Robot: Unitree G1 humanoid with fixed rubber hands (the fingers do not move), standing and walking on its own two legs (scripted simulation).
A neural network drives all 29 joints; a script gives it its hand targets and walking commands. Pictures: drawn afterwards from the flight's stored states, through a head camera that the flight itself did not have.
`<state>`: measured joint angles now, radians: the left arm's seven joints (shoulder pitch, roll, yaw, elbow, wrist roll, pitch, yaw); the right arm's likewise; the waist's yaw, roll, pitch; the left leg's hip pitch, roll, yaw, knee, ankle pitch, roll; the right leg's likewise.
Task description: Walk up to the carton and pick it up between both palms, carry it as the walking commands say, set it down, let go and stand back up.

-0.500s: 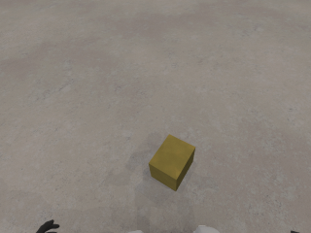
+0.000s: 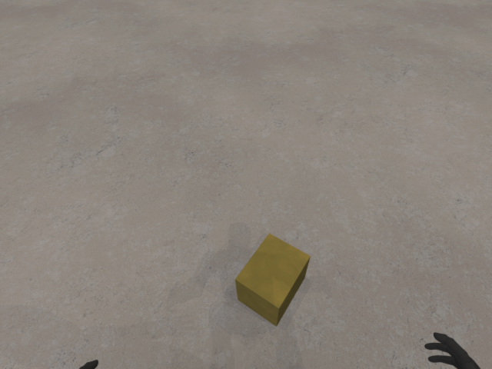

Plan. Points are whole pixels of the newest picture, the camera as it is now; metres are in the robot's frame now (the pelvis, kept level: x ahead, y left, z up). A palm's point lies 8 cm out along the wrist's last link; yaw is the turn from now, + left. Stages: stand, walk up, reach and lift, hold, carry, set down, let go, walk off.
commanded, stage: walk up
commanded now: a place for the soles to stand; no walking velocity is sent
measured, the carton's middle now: (272, 278) +0.57 -0.05 -0.67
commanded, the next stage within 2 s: none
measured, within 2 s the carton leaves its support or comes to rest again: neither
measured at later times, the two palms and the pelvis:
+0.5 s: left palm out of the picture +0.15 +0.48 -0.07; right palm out of the picture +0.09 -0.26 -0.10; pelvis +0.04 +0.10 -0.03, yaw -10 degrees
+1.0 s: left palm (39, 256) +0.38 +0.49 -0.11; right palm out of the picture +0.14 -0.16 -0.12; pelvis +0.17 +0.20 -0.05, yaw -25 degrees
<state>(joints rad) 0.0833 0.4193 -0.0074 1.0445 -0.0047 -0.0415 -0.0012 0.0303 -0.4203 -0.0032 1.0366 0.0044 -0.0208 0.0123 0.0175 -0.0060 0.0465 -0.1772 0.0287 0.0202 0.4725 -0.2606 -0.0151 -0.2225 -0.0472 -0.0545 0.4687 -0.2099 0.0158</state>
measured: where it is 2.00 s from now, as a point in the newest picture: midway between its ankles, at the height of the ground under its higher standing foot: outside the picture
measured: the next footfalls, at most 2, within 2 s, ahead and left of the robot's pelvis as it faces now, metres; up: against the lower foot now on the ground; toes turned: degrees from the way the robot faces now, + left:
left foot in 0.42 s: +0.14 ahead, +0.22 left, +0.00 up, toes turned -8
right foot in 0.68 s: +0.15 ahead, +0.00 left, +0.00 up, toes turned -19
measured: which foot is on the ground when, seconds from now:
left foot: down 0.00-0.14, up 0.16-0.40, down 0.42-0.66, up 0.68-0.94, down 0.96-1.00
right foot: down 0.00-0.42, up 0.44-0.66, down 0.68-0.96, up 0.98-1.00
